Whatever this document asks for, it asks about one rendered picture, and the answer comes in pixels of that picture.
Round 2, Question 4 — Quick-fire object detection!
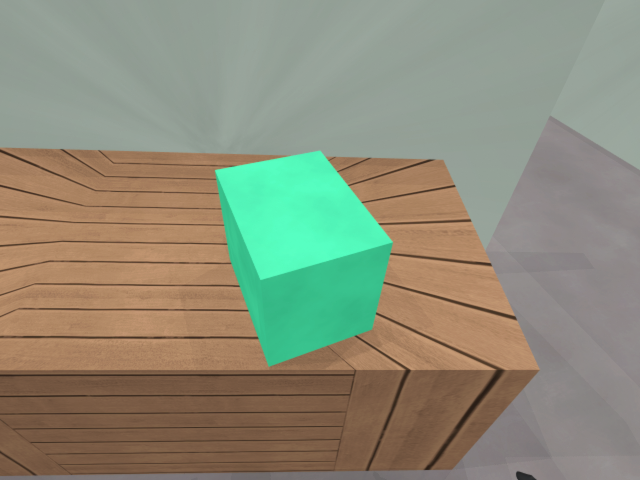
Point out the pedestal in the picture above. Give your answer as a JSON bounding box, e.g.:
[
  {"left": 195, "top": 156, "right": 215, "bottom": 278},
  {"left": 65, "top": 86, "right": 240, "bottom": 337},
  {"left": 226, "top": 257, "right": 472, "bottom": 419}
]
[{"left": 0, "top": 148, "right": 540, "bottom": 476}]

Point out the carton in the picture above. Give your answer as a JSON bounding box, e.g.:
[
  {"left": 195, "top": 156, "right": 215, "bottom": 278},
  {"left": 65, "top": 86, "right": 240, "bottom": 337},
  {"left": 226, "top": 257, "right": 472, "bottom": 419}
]
[{"left": 215, "top": 151, "right": 393, "bottom": 367}]

